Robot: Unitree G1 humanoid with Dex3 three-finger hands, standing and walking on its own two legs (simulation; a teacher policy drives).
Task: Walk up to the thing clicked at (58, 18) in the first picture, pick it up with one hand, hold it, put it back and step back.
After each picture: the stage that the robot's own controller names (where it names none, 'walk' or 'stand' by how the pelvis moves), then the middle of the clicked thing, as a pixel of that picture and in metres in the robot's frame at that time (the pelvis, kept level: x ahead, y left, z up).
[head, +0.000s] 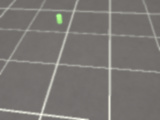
stand; (59, 19) +2.01 +0.34 -0.72
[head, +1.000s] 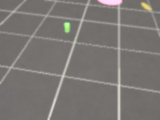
walk; (67, 27) +1.88 +0.17 -0.71
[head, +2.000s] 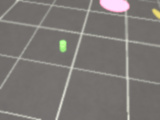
walk; (62, 46) +1.32 +0.18 -0.72
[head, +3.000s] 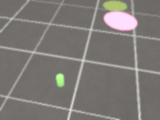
walk; (60, 80) +0.87 +0.20 -0.71
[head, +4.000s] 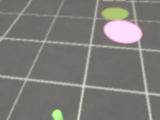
walk; (57, 117) +0.53 +0.22 -0.71
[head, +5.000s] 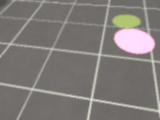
stand; out of the picture +0.41 +0.21 -0.72
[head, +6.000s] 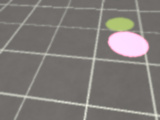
walk; out of the picture +0.37 +0.23 -0.71
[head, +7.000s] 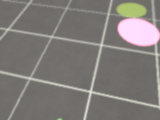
stand; out of the picture +0.38 +0.20 -0.69
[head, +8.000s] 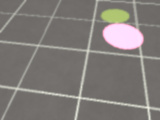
walk; out of the picture +0.38 +0.25 -0.69
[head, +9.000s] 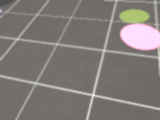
walk; out of the picture +0.43 +0.25 -0.71
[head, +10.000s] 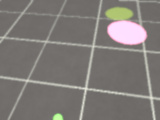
stand; out of the picture +0.48 +0.23 -0.70
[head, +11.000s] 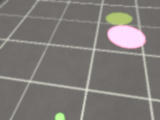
walk; out of the picture +0.54 +0.17 -0.72
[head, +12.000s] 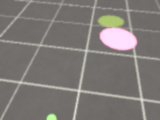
walk; out of the picture +0.51 +0.25 -0.69
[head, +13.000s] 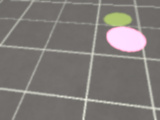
stand; out of the picture +0.39 +0.21 -0.72
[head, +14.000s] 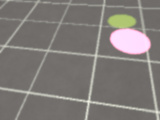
stand; out of the picture +0.38 +0.21 -0.73
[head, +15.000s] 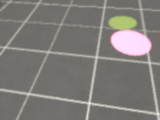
stand; out of the picture +0.38 +0.21 -0.73
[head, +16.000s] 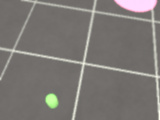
go down; (52, 101) +0.41 +0.20 -0.57
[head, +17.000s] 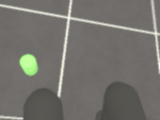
go down; (29, 65) +0.47 +0.22 -0.31
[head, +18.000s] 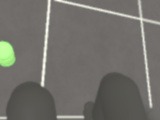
close in; (4, 55) +0.46 +0.24 -0.26
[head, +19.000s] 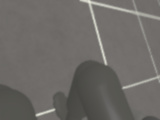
close; out of the picture +0.45 +0.28 -0.23
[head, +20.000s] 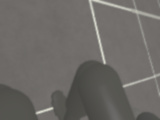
close; out of the picture +0.44 +0.27 -0.23
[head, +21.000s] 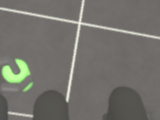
lift; (19, 76) +0.35 +0.23 -0.07
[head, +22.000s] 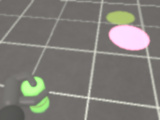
hold; (36, 95) +0.32 +0.18 +0.03
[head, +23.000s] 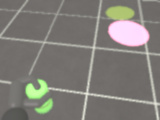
hold; (40, 97) +0.32 +0.17 +0.00
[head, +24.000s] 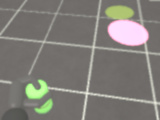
hold; (40, 97) +0.32 +0.17 -0.01
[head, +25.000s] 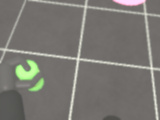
crouch; (31, 76) +0.40 +0.18 -0.06
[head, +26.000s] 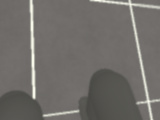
lower; out of the picture +0.49 +0.27 -0.14
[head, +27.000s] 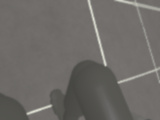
lower; out of the picture +0.44 +0.29 -0.23
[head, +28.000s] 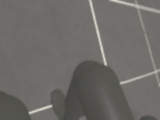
lower; out of the picture +0.45 +0.29 -0.23
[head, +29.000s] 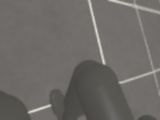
lower; out of the picture +0.45 +0.29 -0.24
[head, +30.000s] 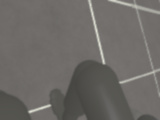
lower; out of the picture +0.45 +0.29 -0.24
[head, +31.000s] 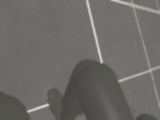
open; out of the picture +0.44 +0.28 -0.24
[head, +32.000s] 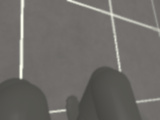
stand; out of the picture +0.45 +0.27 -0.25
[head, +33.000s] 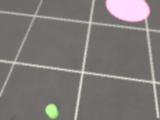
stand; (52, 111) +0.41 +0.20 -0.60
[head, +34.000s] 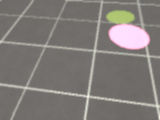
stand; out of the picture +0.40 +0.19 -0.67
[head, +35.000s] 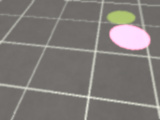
stand; out of the picture +0.40 +0.19 -0.67
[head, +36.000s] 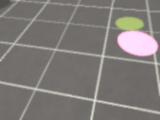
stand; out of the picture +0.41 +0.18 -0.72
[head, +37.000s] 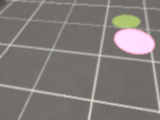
stand; out of the picture +0.39 +0.20 -0.73
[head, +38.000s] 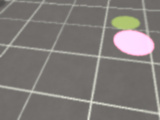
walk; out of the picture +0.39 +0.20 -0.73
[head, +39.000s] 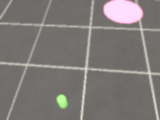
walk; (62, 101) +0.54 +0.20 -0.69
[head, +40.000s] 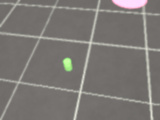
walk; (67, 64) +0.90 +0.19 -0.70
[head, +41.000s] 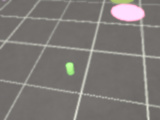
stand; (70, 68) +1.03 +0.20 -0.71
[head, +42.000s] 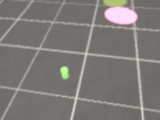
stand; (64, 73) +0.99 +0.19 -0.73
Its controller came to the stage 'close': yes
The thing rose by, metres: 0.70
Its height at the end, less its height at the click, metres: +0.00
